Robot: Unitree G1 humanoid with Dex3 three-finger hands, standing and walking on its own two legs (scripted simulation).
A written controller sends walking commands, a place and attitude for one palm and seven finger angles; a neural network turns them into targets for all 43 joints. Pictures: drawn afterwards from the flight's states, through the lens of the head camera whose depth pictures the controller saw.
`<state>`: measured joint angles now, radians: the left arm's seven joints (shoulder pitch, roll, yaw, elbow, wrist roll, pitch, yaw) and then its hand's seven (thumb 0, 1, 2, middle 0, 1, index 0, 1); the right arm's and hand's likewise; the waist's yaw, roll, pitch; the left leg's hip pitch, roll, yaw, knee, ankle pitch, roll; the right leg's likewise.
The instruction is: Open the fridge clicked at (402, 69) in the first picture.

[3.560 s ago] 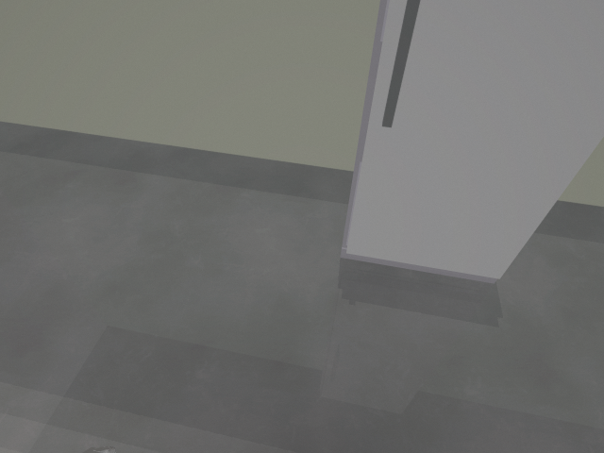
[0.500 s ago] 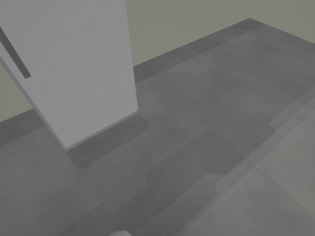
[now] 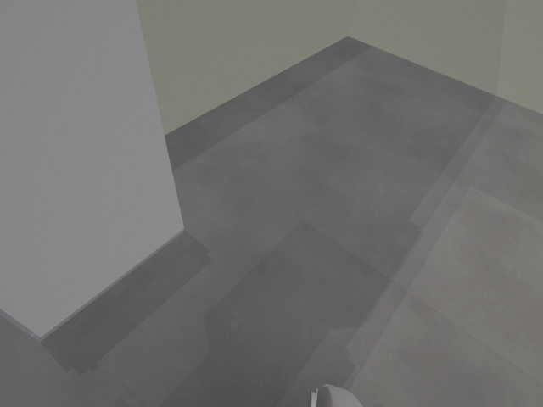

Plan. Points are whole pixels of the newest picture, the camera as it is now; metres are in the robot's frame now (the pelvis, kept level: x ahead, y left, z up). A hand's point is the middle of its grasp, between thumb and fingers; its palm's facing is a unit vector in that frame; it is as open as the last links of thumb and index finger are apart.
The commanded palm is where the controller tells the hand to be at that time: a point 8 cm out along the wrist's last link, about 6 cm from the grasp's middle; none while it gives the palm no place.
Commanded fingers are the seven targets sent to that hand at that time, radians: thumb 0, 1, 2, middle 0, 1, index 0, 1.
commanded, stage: walk to a spot facing it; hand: left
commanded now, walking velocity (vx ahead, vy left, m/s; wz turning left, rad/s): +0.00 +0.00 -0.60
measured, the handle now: out of the picture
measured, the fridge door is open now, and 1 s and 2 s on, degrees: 0 0 0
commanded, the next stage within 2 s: turn to face it in 0.02 s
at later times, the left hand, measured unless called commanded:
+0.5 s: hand (194, 361) +0.22 +0.15 -0.18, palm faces +0.02 -0.99 -0.14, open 7.3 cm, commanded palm none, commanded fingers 0.00 0.90 0.90 -0.20 -0.30 -0.20 -0.30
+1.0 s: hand out of the picture +0.12 +0.25 -0.17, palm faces +0.33 -0.91 -0.26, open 7.4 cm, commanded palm none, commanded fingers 0.00 0.90 0.90 -0.20 -0.30 -0.20 -0.30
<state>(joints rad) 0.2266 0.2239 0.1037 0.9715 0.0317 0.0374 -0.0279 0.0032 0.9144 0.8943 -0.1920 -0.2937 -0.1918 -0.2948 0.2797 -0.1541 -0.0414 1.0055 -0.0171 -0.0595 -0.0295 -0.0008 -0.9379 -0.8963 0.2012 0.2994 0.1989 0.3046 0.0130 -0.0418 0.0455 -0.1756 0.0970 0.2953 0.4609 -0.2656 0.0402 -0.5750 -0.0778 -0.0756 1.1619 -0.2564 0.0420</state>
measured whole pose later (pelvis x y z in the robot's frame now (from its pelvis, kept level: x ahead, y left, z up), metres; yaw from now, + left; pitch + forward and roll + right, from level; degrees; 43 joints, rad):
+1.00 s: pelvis +0.11 +0.01 +0.00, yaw +18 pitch +1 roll -2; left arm 0.16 0.26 0.09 0.95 0.01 0.06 0.03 0.00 0.91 0.89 -0.19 -0.29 -0.19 -0.30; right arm 0.23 -0.21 -0.07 0.94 -0.02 0.02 0.00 0.01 -0.90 -0.90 0.20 0.30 0.20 0.30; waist -0.03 -0.01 0.04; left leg -0.29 -0.07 -0.05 0.44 -0.17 0.08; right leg -0.42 -0.07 0.00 0.93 -0.39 0.10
